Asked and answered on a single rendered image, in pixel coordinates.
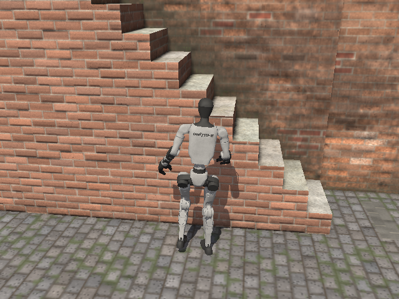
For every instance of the right robot shin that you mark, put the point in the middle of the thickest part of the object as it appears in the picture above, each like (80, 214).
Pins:
(208, 228)

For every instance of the robot right forearm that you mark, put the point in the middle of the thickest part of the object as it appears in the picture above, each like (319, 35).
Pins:
(226, 160)

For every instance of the robot right upper arm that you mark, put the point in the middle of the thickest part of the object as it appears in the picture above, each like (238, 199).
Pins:
(224, 140)

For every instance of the robot left forearm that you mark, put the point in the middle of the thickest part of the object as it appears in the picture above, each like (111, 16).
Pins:
(168, 158)

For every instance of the left robot hand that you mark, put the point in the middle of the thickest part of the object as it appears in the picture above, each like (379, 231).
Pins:
(160, 168)

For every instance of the right robot hand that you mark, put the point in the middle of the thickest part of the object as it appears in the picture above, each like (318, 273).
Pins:
(220, 159)

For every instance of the robot left upper arm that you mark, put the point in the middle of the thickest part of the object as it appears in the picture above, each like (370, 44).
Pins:
(183, 129)

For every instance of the left robot thigh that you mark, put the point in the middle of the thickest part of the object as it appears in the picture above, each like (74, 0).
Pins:
(183, 181)

